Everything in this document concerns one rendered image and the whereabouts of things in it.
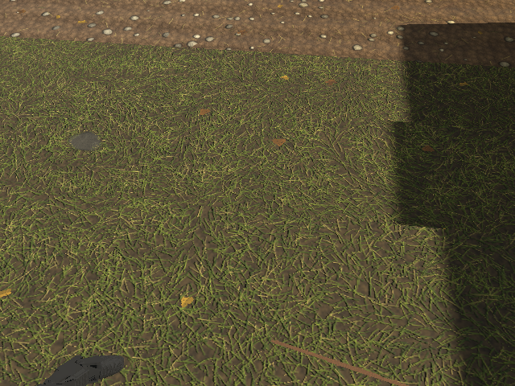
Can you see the robot left hand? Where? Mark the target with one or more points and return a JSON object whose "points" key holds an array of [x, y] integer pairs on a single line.
{"points": [[80, 372]]}

